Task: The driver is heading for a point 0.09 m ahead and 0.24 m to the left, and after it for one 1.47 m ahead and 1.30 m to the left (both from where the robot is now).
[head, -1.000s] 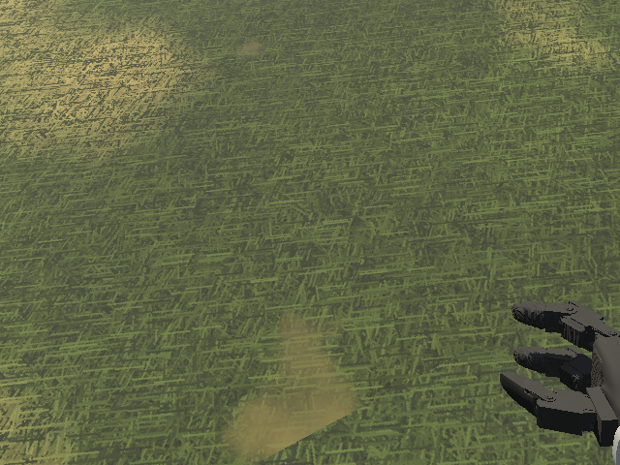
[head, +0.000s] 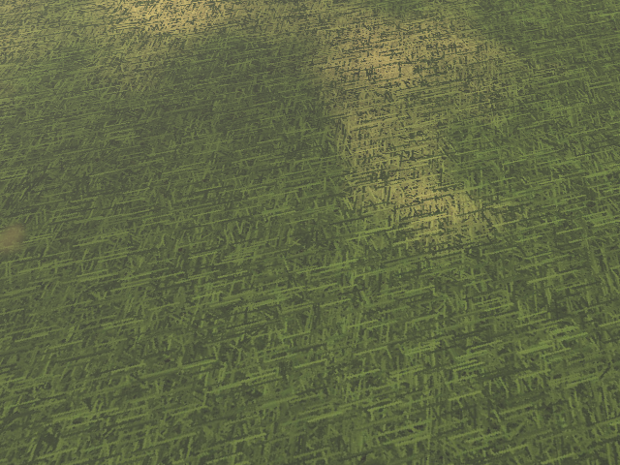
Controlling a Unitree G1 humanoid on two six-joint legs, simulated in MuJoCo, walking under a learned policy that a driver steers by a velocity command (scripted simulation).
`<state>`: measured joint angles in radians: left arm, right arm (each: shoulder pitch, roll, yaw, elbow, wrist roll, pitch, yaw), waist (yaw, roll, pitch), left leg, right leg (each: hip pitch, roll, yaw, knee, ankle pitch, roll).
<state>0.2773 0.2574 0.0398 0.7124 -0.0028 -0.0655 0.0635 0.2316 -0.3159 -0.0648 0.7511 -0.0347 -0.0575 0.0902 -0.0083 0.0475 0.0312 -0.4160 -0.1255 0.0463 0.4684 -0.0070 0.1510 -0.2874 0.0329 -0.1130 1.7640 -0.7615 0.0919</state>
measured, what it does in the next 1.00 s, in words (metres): walks ahead, turning left: right foot, then left foot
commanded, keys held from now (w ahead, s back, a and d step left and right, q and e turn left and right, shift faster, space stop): q+shift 0.64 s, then w+q+shift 0.24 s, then w+shift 0.08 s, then w+e+shift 0.04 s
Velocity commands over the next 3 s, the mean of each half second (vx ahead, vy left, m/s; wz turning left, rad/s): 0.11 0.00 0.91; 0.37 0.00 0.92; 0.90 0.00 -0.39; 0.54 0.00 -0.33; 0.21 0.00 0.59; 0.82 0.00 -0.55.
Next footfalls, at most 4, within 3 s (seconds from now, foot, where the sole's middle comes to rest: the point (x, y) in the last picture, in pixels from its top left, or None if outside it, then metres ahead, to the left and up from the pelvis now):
0.36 right None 0.34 -0.11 -0.77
0.82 left None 0.10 0.01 -0.77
1.22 right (194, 452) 0.51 0.29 -0.77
1.64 left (5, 392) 0.65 0.74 -0.77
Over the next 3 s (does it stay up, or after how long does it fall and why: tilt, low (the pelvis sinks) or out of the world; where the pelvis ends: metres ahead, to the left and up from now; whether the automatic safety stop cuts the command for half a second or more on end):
stays up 0.98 0.94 -0.03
